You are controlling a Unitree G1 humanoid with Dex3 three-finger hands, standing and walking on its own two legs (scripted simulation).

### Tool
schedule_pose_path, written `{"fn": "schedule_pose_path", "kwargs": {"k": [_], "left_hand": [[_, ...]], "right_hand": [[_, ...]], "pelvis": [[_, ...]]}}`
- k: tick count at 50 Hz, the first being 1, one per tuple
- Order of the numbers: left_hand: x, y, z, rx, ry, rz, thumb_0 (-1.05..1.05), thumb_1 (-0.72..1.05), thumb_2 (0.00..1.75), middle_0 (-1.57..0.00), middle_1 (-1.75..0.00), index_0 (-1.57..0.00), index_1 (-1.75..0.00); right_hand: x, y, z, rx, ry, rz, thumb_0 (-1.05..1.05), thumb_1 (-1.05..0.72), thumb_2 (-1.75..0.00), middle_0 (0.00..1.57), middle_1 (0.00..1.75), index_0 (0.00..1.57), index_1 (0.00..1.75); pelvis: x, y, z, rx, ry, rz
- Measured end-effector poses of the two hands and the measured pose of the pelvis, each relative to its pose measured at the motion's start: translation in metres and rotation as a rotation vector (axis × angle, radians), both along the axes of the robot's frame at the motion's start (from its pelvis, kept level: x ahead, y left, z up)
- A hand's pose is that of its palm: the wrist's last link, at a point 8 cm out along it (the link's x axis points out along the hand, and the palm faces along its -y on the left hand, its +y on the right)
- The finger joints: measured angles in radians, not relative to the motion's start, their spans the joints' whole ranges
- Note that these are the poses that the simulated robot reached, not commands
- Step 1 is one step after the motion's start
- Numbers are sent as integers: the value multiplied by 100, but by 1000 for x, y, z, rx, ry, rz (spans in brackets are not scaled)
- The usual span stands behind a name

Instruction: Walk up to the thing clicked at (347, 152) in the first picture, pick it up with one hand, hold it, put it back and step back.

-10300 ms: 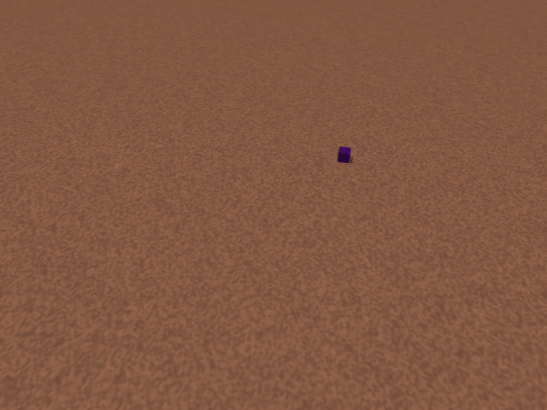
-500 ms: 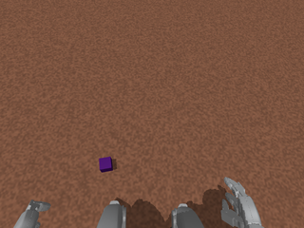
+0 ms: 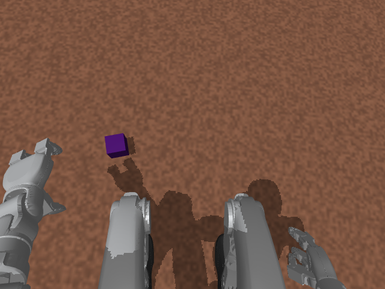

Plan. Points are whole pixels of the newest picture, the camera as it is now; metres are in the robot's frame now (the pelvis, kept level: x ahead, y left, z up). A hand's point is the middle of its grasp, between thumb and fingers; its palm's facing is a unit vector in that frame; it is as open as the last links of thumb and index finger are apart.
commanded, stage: rise first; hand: left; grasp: from above
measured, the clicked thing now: (117, 146) +0.51 +0.25 -0.42
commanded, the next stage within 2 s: none
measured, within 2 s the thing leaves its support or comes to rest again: neither
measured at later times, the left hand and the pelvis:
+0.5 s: hand (71, 163) +0.40 +0.31 -0.23, palm faces -0.44 -0.07 -0.89, open 14.1 cm; pelvis -0.02 +0.01 -0.08, yaw -3 degrees
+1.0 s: hand (85, 156) +0.43 +0.30 -0.28, palm faces -0.44 -0.09 -0.89, open 14.2 cm; pelvis -0.01 +0.01 -0.11, yaw -4 degrees
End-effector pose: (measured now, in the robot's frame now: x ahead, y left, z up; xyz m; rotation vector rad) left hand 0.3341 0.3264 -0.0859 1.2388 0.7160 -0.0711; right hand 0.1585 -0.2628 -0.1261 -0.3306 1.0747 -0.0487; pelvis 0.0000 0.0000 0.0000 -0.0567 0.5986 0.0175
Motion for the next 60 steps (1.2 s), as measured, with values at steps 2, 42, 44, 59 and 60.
{"fn": "schedule_pose_path", "kwargs": {"k": [2,42,44,59,60], "left_hand": [[9,-1,-10,18,-3,-32,-1,-49,101,-5,-108,-5,-108],[92,-22,-122,197,-48,-217,0,-51,98,-9,-100,-9,-99],[95,-23,-126,195,-43,-216,0,-51,98,-9,-100,-9,-99],[106,-26,-142,176,-35,-233,0,-54,100,-8,-99,-8,-99],[107,-26,-143,175,-36,-233,0,-55,100,-8,-99,-8,-99]], "right_hand": [[-16,-1,-13,-3,38,-14,1,-83,-88,20,30,21,30],[-107,1,-87,-52,291,-65,0,-90,-90,20,30,21,30],[-110,1,-89,-48,301,-70,0,-90,-90,20,30,21,30],[-125,-4,-93,-52,372,-89,0,-90,-90,20,30,21,30],[-125,-4,-93,-53,373,-87,0,-90,-90,20,30,21,30]], "pelvis": [[-4,0,-11,-4,-2,-2],[-13,7,-104,-46,-3,-33],[-12,7,-105,-47,-1,-35],[-6,7,-114,-52,8,-40],[-6,7,-115,-53,8,-41]]}}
